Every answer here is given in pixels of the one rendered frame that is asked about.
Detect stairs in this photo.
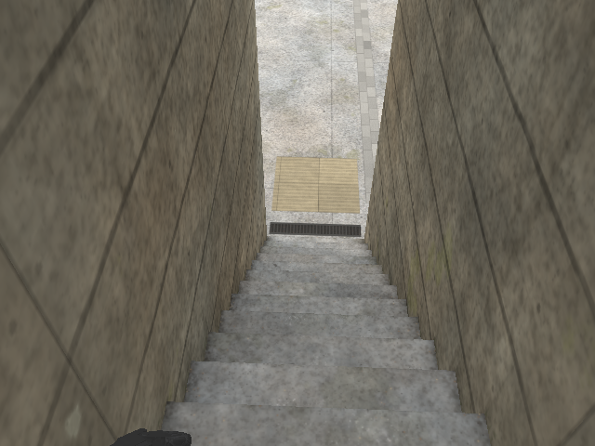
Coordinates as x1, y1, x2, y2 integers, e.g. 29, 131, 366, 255
161, 236, 491, 446

